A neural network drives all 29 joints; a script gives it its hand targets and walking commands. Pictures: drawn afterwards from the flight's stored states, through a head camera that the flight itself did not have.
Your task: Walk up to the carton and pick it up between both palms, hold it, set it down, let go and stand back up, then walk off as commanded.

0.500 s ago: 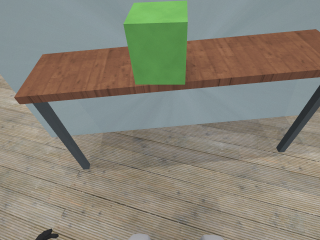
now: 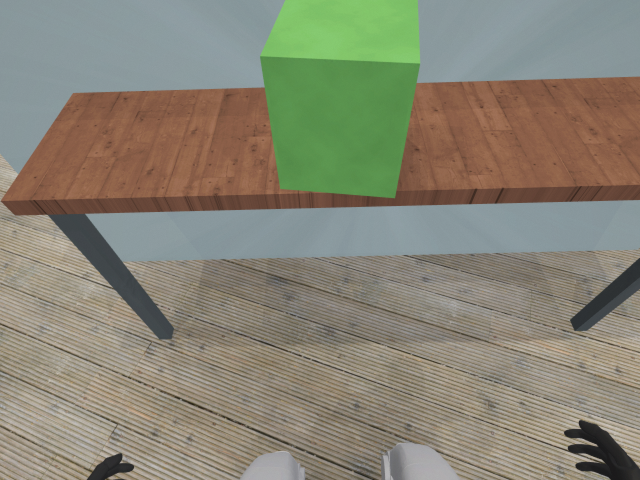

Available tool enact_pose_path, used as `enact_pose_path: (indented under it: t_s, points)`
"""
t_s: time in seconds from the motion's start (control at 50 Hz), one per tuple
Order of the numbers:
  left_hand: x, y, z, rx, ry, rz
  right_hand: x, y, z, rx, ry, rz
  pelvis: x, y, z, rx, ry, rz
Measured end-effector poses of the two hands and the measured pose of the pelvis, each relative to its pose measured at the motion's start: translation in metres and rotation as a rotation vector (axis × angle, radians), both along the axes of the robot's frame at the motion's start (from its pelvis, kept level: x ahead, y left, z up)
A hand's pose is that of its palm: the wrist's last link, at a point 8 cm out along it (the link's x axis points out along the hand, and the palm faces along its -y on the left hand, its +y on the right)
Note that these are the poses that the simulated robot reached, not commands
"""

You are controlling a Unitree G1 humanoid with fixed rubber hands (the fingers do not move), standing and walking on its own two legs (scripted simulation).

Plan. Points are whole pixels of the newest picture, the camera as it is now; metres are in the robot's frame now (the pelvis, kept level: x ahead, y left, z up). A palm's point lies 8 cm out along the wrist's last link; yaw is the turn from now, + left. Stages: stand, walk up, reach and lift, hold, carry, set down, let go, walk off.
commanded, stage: walk up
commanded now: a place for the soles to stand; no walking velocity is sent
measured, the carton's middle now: (343, 100) +0.66 +0.00 +0.09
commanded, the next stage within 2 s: none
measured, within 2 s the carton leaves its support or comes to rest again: neither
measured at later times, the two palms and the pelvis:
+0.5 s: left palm out of the picture +0.12 +0.33 -0.09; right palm out of the picture +0.09 -0.33 -0.11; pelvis +0.02 +0.00 -0.01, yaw +1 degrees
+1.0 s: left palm out of the picture +0.11 +0.34 -0.09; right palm (582, 434) +0.18 -0.30 -0.08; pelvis +0.05 +0.02 +0.01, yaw +1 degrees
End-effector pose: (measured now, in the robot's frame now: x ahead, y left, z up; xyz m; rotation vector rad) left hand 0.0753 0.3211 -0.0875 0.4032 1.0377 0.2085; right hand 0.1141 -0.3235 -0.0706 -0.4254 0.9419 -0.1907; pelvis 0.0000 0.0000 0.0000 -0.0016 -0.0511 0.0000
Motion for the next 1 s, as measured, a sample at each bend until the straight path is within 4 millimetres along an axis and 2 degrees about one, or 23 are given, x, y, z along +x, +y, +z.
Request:
enact_pose_path:
  t_s: [0.08,0.14,0.22,0.34,0.44,0.5,0.68,0.84,0.92,1.0]
  points:
    - [0.019,-0.01,-0.004,0.014,-0.033,-0.015,0.001,-0.011,-0.013,0.005,0.017,-0.021,0.006,-0.009,-0.009,0.003,0.002,-0.004]
    - [0.021,-0.014,-0.009,0.038,-0.027,-0.014,0.003,-0.015,-0.029,0.025,0.036,-0.045,0.008,-0.014,-0.017,-0.012,-0.006,-0.009]
    - [0.024,-0.009,-0.004,0.053,-0.039,0.01,0.0,-0.012,-0.04,0.033,0.082,-0.048,0.012,-0.011,-0.018,-0.016,-0.003,0.0]
    - [0.036,0.014,-0.003,0.071,-0.053,0.028,-0.024,-0.004,-0.046,0.019,0.162,-0.044,0.012,-0.001,-0.02,0.015,0.008,0.02]
    - [0.041,0.011,-0.004,0.06,-0.034,0.027,-0.033,-0.005,-0.043,0.025,0.176,-0.074,0.017,-0.001,-0.015,-0.001,0.009,0.022]
    - [0.041,0.009,-0.003,0.055,-0.041,0.014,-0.026,-0.003,-0.043,0.026,0.174,-0.073,0.019,0.0,-0.014,-0.005,0.01,0.023]
    - [0.031,0.025,-0.008,0.025,-0.003,0.066,-0.003,0.007,-0.029,0.003,0.13,-0.049,0.022,0.014,-0.009,-0.008,0.001,0.025]
    - [0.015,0.025,-0.013,0.001,0.076,0.088,0.034,0.02,-0.017,0.017,0.1,-0.03,0.035,0.018,0.0,-0.006,0.016,0.023]
    - [0.019,0.024,-0.011,-0.006,0.098,0.095,0.047,0.023,-0.015,0.024,0.102,-0.025,0.043,0.019,0.004,-0.01,0.019,0.019]
    - [0.031,0.023,-0.007,-0.002,0.088,0.094,0.063,0.024,-0.014,0.026,0.097,-0.028,0.049,0.018,0.007,-0.01,0.016,0.016]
